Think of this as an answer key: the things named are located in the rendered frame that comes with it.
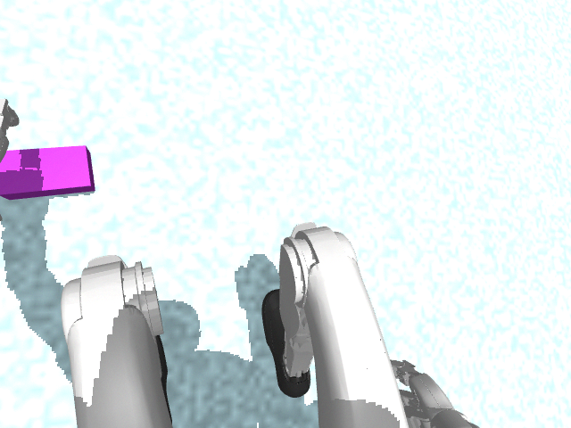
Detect small box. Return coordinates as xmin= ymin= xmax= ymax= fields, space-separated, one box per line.
xmin=0 ymin=145 xmax=95 ymax=200

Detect right robot hand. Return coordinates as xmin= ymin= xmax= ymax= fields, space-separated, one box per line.
xmin=390 ymin=359 xmax=455 ymax=428

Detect right robot arm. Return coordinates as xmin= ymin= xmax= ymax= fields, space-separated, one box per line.
xmin=430 ymin=409 xmax=480 ymax=428

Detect left robot foot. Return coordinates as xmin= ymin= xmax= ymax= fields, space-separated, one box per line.
xmin=155 ymin=335 xmax=172 ymax=423

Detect left robot hand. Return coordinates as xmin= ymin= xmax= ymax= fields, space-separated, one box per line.
xmin=0 ymin=99 xmax=20 ymax=221

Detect right robot foot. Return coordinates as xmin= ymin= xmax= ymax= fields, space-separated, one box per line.
xmin=261 ymin=289 xmax=310 ymax=398

